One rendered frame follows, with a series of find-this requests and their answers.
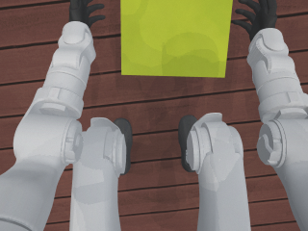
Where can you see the robot thigh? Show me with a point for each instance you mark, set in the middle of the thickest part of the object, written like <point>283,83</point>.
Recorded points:
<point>94,190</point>
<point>223,202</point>

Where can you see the right robot upper arm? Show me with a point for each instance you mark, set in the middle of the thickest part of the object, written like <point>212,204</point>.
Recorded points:
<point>283,144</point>

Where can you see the right robot thigh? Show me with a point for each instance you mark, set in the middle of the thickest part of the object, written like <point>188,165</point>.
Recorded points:
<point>223,202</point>

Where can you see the left robot forearm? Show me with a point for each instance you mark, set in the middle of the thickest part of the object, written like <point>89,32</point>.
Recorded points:
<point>67,77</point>

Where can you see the right robot forearm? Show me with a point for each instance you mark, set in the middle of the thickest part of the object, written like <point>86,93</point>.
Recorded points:
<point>273,74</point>

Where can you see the left robot upper arm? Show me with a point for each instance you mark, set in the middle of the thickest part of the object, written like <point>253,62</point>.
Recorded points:
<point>44,146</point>

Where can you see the robot left hand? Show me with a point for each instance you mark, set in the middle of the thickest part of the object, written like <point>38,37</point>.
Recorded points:
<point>80,11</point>

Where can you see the carton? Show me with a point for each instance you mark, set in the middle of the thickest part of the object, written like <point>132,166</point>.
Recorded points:
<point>180,38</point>

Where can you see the left robot thigh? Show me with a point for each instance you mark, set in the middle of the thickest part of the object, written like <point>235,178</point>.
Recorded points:
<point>94,190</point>

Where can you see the robot right hand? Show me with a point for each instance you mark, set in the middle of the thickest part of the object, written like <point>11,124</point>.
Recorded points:
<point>264,16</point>

